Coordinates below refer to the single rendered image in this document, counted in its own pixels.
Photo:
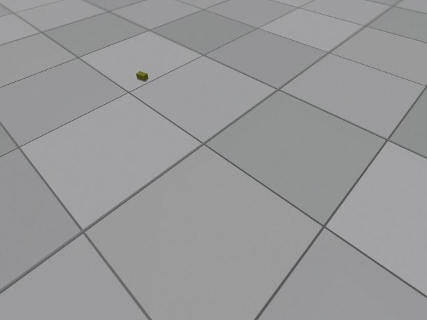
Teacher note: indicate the small box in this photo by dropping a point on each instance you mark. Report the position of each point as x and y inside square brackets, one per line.
[142, 76]

